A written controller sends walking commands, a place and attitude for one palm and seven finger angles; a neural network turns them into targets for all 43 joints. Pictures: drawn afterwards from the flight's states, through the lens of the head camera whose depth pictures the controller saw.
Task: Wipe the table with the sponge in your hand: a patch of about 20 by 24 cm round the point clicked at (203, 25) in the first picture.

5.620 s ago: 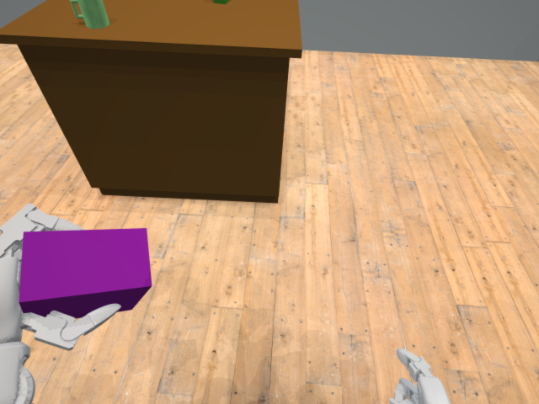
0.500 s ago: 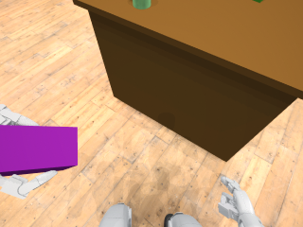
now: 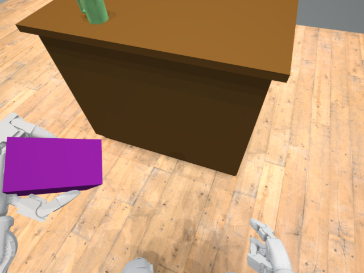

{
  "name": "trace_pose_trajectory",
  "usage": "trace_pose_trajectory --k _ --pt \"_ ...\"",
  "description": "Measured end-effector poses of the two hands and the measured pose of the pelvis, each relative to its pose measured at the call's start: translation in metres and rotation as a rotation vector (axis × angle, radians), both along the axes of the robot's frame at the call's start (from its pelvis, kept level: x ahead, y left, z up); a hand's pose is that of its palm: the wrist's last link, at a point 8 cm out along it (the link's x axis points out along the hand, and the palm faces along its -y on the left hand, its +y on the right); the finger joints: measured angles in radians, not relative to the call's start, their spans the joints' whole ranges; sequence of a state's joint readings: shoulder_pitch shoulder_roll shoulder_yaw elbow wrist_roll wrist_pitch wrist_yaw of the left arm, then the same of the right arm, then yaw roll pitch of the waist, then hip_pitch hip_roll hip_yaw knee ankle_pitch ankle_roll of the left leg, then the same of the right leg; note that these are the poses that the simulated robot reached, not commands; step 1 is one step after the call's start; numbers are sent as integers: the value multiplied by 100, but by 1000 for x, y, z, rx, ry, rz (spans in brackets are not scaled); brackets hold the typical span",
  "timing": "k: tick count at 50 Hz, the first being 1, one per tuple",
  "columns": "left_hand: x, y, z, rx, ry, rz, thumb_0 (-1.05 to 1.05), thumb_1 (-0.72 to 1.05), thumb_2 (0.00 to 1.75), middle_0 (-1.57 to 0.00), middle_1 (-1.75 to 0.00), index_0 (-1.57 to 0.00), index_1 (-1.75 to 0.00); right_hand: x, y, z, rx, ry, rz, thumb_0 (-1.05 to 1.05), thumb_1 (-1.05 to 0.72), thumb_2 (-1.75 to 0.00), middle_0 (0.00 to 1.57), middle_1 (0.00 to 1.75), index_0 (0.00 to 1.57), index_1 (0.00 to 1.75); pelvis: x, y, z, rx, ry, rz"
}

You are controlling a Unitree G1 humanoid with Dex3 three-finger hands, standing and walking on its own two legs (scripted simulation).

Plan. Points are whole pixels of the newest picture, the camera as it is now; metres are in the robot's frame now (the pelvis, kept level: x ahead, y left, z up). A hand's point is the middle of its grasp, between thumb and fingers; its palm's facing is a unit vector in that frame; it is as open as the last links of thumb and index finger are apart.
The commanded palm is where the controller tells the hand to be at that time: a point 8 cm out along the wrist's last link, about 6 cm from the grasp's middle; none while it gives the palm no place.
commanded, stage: turn to face it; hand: left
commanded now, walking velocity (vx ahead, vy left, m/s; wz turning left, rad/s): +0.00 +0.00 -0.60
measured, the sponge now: (67, 168) +0.24 +0.20 +0.17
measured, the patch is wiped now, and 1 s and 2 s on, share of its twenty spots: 0.00 0.00 0.00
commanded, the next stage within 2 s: take the last steps up to it in 1.22 s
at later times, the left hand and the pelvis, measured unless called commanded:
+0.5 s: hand (91, 186) +0.20 +0.14 +0.19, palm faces +0.16 -0.89 -0.43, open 10.8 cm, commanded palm +0.17 +0.20 +0.20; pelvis -0.07 -0.03 +0.01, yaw -16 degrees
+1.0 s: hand (210, 224) +0.17 -0.01 +0.20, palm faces -0.17 -0.77 -0.61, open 10.8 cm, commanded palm +0.14 +0.07 +0.20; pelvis -0.15 -0.08 +0.02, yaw -32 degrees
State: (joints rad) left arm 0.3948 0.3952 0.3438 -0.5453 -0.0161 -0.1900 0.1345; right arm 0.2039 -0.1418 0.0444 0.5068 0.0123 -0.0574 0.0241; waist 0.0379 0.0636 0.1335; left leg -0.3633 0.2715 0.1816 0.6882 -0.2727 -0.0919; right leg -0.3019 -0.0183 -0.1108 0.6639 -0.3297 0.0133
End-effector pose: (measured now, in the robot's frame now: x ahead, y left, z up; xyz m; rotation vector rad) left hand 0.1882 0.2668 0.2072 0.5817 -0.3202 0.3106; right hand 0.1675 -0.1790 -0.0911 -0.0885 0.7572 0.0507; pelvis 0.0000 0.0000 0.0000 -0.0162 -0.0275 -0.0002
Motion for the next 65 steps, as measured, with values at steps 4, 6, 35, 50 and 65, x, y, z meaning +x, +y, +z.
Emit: trace_pose_trajectory --k 4,6,35,50,65 --pt "6 -33 8 43 40 -78 -1 -54 100 -65 -137 -66 -137 -33 -45 -14 -36 96 -88 1 -90 -90 20 30 20 30 -13 -14 4 22 7 -41" --pt "6 -41 11 62 72 -102 -1 -54 100 -65 -137 -66 -137 -50 -68 -12 -63 135 -150 1 -90 -90 20 30 20 30 -17 -19 8 34 16 -73" --pt "-11 -140 1 -1 11 -329 -1 -54 100 -65 -138 -65 -137 -171 -111 3 7 -11 -391 1 -90 -90 20 30 20 30 -93 -62 2 26 7 -420" --pt "-31 -231 21 152 76 -620 -1 -54 100 -65 -138 -65 -137 -324 -204 11 -142 189 -715 1 -91 -90 20 30 20 30 -145 -85 19 78 43 -551" --pt "-71 -197 -8 -64 47 -557 -1 -54 100 -65 -138 -65 -137 -348 -171 35 -183 58 -718 1 -91 -90 20 30 20 30 -180 -68 16 48 12 -611"
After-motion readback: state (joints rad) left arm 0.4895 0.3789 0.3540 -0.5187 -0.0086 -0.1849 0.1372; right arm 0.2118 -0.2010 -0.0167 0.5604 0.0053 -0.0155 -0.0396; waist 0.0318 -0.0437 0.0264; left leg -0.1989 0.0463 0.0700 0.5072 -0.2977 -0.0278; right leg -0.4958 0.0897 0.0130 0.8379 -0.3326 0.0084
